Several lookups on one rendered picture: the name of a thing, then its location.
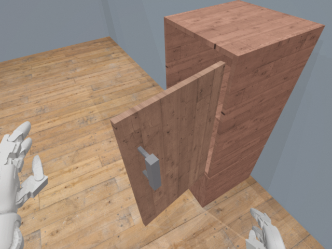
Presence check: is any robot left hand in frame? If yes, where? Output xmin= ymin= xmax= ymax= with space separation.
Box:
xmin=0 ymin=121 xmax=48 ymax=213

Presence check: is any robot right hand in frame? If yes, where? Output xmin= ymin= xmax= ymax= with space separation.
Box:
xmin=245 ymin=208 xmax=286 ymax=249

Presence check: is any handle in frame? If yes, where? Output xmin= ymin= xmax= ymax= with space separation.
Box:
xmin=137 ymin=146 xmax=161 ymax=191

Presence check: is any robot left forearm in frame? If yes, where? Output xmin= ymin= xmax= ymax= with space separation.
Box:
xmin=0 ymin=212 xmax=24 ymax=249

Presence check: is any cupboard door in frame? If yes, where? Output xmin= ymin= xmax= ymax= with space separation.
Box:
xmin=110 ymin=61 xmax=226 ymax=226

